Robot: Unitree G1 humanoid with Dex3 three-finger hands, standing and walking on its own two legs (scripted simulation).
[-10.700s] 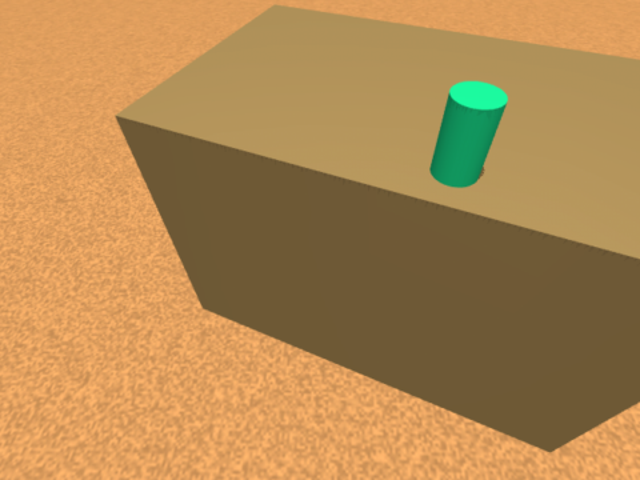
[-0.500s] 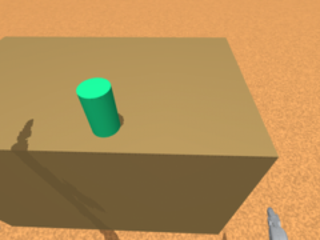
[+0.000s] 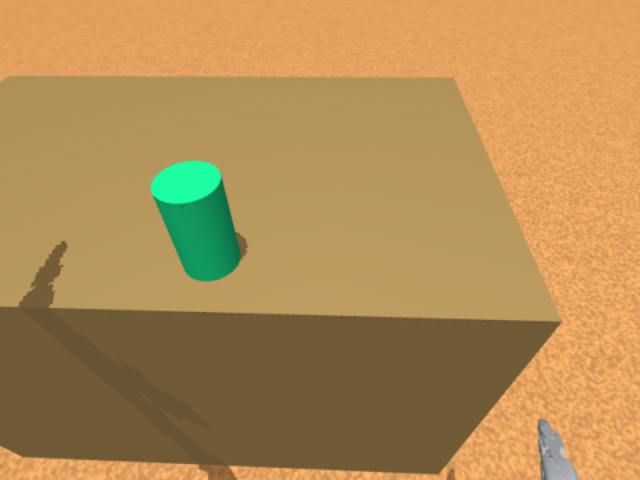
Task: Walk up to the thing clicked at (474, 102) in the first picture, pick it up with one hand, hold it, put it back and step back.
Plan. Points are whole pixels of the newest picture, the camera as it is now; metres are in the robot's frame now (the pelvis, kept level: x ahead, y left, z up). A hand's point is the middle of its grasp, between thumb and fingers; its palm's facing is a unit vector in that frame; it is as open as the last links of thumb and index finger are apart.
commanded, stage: go down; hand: left
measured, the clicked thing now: (200, 223) +0.43 +0.20 +0.10
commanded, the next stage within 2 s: approach in 0.60 s
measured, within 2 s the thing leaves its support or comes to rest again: neither
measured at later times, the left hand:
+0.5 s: hand out of the picture +0.31 +0.38 +0.22, palm faces +0.22 -0.98 -0.02, open 17.7 cm
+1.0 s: hand (20, 233) +0.33 +0.35 +0.18, palm faces +0.16 -0.99 -0.01, open 17.8 cm
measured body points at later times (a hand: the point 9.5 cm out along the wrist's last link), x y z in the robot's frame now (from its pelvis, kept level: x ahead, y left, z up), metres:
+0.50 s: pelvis -0.01 +0.00 +0.00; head -0.01 -0.01 +0.45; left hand +0.29 +0.43 +0.22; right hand +0.15 -0.27 -0.09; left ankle +0.00 +0.11 -0.74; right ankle -0.03 -0.13 -0.74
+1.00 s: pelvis -0.01 +0.00 +0.00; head -0.01 -0.01 +0.45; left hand +0.31 +0.40 +0.19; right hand +0.15 -0.25 -0.08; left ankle +0.00 +0.11 -0.74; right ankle -0.03 -0.13 -0.74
